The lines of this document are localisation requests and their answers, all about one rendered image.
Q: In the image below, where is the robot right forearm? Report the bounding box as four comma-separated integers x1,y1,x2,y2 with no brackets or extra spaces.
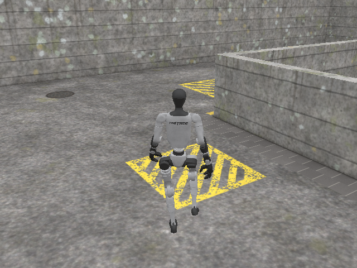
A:
200,137,211,165

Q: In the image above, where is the robot right upper arm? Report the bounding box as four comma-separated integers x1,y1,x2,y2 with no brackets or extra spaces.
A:
191,113,205,145

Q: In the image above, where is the robot left upper arm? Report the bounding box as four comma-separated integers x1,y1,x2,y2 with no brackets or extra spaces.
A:
153,113,167,143

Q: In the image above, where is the robot shin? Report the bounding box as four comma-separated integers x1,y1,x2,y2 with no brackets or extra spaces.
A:
190,171,197,208
165,188,176,226

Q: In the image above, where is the robot left hand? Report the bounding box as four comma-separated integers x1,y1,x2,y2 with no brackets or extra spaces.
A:
149,152,162,162

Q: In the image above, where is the robot left forearm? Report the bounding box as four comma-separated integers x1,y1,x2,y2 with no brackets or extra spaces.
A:
149,135,158,154

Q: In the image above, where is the robot left shin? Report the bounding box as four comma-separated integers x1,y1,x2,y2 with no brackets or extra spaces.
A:
165,188,176,226

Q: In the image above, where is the robot right hand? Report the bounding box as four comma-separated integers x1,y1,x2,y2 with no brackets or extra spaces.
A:
200,164,213,179

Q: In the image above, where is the robot right shin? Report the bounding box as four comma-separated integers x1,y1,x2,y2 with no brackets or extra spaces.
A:
190,171,197,208

